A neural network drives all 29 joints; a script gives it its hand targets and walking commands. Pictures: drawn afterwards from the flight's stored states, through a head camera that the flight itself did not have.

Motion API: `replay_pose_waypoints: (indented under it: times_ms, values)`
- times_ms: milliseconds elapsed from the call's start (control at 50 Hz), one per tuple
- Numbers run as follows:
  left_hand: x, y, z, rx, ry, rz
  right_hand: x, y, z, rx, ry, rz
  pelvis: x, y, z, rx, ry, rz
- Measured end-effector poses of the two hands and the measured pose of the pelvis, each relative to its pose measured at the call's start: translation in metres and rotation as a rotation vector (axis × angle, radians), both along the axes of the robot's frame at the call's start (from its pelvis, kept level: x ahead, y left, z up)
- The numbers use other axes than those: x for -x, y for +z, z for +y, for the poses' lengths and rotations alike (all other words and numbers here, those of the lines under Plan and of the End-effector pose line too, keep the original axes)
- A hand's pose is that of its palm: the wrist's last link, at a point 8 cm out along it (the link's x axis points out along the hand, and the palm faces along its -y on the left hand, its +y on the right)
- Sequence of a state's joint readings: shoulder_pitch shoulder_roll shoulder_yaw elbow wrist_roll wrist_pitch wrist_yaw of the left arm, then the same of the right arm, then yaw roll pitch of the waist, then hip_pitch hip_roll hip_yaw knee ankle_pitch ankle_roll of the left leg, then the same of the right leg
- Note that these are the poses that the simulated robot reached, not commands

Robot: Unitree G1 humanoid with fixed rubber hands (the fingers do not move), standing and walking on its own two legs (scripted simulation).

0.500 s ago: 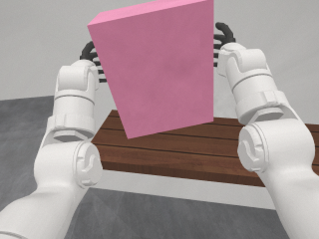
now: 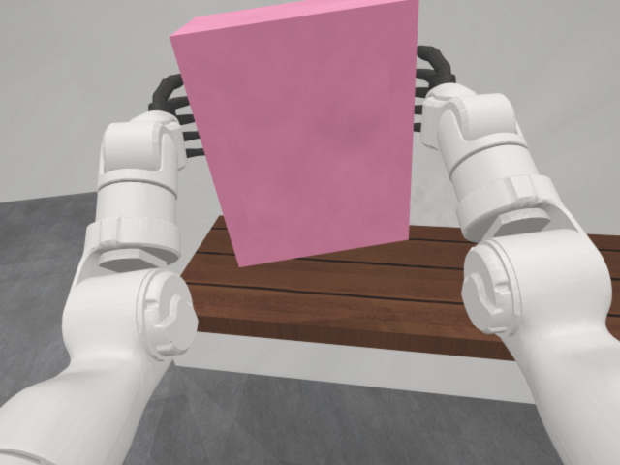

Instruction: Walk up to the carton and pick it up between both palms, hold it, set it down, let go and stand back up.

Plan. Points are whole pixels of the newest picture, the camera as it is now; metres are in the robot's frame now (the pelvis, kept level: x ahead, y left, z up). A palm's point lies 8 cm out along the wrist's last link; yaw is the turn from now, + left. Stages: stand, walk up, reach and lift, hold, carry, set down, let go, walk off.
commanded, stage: hold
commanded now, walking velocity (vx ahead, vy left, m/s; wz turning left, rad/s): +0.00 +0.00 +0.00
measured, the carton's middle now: (304, 130) +0.43 -0.01 +0.31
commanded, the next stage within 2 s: none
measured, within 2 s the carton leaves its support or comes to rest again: neither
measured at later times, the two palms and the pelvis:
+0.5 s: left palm (166, 134) +0.37 +0.15 +0.33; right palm (437, 108) +0.38 -0.16 +0.35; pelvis +0.00 +0.00 +0.00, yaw +0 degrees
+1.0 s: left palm (166, 133) +0.37 +0.15 +0.34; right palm (438, 107) +0.38 -0.16 +0.35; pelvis +0.00 +0.00 +0.00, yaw +0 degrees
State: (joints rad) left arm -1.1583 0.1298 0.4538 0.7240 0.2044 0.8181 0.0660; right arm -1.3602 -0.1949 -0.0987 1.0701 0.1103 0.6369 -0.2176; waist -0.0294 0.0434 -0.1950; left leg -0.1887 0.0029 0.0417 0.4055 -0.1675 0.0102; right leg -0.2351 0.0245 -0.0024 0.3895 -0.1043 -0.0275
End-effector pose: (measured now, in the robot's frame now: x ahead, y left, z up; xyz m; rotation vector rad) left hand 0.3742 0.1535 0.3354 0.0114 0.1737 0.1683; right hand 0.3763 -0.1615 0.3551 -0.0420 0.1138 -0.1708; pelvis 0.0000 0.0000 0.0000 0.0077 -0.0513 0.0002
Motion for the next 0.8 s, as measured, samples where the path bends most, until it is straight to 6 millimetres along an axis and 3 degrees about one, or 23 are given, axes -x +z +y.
replay_pose_waypoints:
  times_ms: [800]
  values:
    - [0.0003, 0.0007, 0.0004, 0.000, 0.005, 0.006, 0.0009, -0.0005, 0.0013, 0.024, -0.004, 0.025, -0.0007, 0.0001, 0.0000, 0.000, 0.000, 0.001]
